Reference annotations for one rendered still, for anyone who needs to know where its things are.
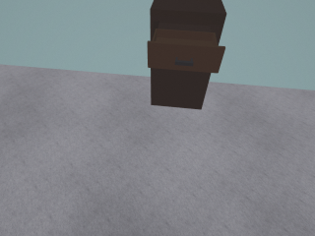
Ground cabinet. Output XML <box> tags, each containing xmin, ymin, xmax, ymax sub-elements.
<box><xmin>150</xmin><ymin>0</ymin><xmax>226</xmax><ymax>110</ymax></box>

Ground handle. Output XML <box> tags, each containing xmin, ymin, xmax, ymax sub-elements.
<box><xmin>174</xmin><ymin>57</ymin><xmax>194</xmax><ymax>67</ymax></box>

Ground drawer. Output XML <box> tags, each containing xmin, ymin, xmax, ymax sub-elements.
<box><xmin>147</xmin><ymin>29</ymin><xmax>225</xmax><ymax>74</ymax></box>

